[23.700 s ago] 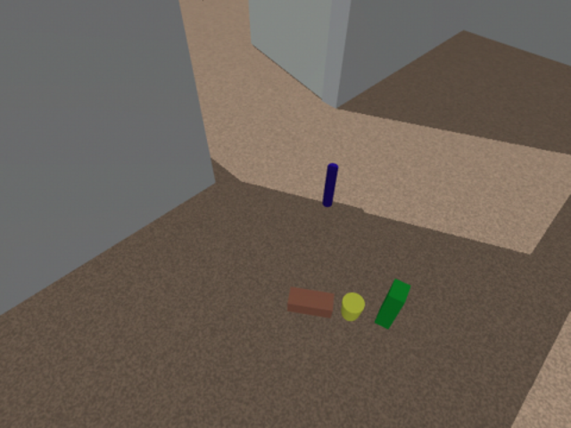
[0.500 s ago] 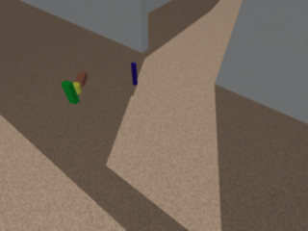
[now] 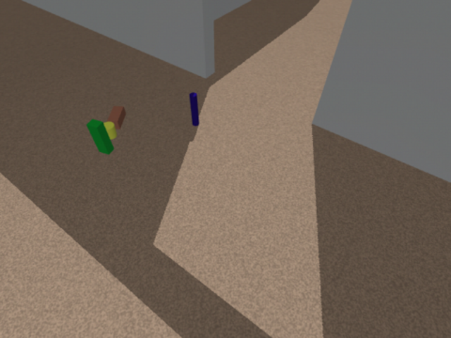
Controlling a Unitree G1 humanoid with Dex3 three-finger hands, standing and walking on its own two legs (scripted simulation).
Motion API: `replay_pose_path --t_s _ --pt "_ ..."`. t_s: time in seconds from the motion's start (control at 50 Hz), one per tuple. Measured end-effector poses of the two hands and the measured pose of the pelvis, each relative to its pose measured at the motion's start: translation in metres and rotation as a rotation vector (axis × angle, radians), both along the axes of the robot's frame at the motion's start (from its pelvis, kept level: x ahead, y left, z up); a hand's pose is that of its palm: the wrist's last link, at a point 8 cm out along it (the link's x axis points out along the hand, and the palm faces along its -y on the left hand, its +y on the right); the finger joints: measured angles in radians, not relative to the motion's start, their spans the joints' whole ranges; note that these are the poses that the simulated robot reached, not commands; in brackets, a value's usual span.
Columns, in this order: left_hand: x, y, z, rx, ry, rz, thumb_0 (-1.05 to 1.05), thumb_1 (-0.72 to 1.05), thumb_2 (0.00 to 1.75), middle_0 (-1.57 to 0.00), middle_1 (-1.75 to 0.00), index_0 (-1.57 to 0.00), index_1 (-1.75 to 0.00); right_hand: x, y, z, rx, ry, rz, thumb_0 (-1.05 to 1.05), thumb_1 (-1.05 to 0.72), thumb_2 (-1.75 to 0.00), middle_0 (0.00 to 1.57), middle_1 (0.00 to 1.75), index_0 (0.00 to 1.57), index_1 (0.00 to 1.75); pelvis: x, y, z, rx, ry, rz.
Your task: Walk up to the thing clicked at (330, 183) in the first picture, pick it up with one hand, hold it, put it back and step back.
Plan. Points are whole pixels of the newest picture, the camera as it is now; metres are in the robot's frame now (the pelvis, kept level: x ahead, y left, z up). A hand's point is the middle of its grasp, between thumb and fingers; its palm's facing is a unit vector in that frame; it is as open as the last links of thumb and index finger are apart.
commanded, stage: stand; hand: left
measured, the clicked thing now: (194, 109) +1.53 +0.22 -0.66
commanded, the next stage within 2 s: walk up in 0.90 s
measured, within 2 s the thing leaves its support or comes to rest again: neither
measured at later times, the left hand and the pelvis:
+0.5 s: hand out of the picture +0.08 +0.26 -0.16, palm faces -0.02 -0.94 -0.35, open 7.4 cm; pelvis +0.00 +0.00 +0.00, yaw +0 degrees
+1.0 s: hand out of the picture +0.08 +0.27 -0.15, palm faces +0.03 -0.94 -0.33, open 7.4 cm; pelvis +0.01 +0.00 +0.00, yaw +1 degrees
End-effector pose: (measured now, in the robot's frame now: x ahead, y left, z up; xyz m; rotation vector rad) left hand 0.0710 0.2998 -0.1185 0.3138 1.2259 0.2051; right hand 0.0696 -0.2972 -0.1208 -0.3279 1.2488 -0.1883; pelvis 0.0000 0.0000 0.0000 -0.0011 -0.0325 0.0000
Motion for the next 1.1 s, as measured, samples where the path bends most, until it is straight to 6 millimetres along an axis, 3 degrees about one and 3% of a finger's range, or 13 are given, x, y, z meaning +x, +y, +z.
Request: replay_pose_path --t_s 0.92,1.0,1.1 --pt "0.004 0.001 0.001 -0.003 0.004 -0.001 0.00 0.90 0.90 -0.21 -0.30 -0.21 -0.30 0.002 0.000 0.000 0.004 -0.004 -0.003 0.00 -0.90 -0.90 0.21 0.30 0.20 0.30 0.006 0.001 0.000 0.002 0.001 -0.005" --pt "0.002 0.012 0.004 -0.013 -0.056 0.027 0.00 0.90 0.90 -0.21 -0.30 -0.21 -0.30 0.008 -0.006 0.003 -0.001 -0.010 0.021 0.00 -0.90 -0.90 0.21 0.30 0.20 0.30 0.014 0.003 -0.003 -0.002 0.009 0.022" --pt "-0.015 0.043 0.007 0.009 -0.036 0.078 0.00 0.90 0.90 -0.21 -0.30 -0.21 -0.30 0.041 -0.006 0.014 -0.037 -0.023 0.072 0.01 -0.90 -0.90 0.21 0.30 0.20 0.30 0.031 0.021 -0.004 -0.014 0.003 0.038"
